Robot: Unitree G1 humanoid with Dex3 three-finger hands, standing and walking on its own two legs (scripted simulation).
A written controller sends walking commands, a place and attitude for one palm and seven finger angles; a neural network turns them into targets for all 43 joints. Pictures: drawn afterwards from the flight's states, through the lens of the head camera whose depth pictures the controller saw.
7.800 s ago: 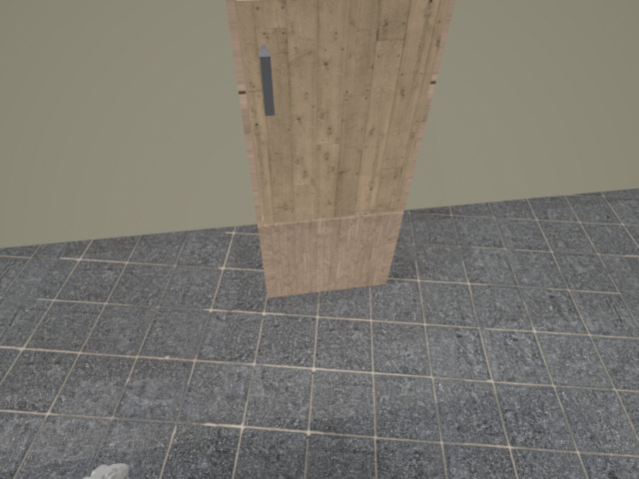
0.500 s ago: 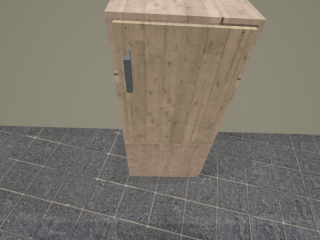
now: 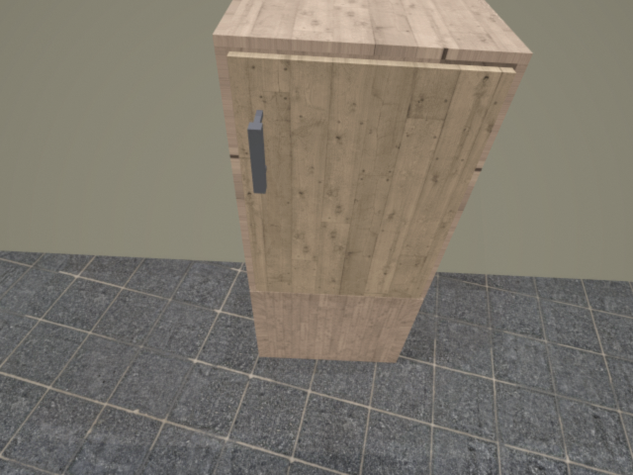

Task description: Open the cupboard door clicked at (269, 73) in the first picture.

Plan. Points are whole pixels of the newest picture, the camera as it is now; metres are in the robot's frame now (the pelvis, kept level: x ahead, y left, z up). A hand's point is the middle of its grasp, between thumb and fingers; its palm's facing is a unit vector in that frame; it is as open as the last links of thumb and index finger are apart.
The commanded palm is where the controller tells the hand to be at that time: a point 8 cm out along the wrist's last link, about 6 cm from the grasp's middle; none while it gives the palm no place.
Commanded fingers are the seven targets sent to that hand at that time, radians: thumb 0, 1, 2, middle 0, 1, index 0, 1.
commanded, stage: look again from close up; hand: left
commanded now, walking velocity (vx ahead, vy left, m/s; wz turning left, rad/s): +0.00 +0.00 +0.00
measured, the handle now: (259, 152) +0.58 +0.15 +0.10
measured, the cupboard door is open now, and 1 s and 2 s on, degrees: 0 0 0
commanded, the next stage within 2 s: raise the hand with hooked fingers in 0.14 s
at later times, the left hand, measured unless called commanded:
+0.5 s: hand (194, 353) +0.26 +0.18 +0.02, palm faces +0.21 -0.97 -0.11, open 7.8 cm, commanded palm +0.15 +0.24 -0.04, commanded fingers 0.00 0.57 0.76 -0.22 -0.51 -0.22 -0.51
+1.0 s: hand (176, 364) +0.24 +0.20 +0.01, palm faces -0.03 -1.00 -0.05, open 10.6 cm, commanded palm +0.20 +0.25 +0.02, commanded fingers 0.00 -0.01 0.51 -0.27 -0.88 -0.27 -0.88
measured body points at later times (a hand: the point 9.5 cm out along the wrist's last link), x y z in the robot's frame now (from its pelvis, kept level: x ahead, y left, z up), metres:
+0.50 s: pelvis +0.03 -0.05 -0.03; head +0.05 -0.06 +0.42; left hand +0.24 +0.23 +0.02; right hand +0.19 -0.30 -0.12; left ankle +0.05 +0.05 -0.74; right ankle +0.01 -0.14 -0.74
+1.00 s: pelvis +0.02 -0.06 -0.05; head +0.07 -0.06 +0.39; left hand +0.24 +0.25 +0.01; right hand +0.20 -0.29 -0.13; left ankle +0.05 +0.05 -0.74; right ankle +0.01 -0.14 -0.74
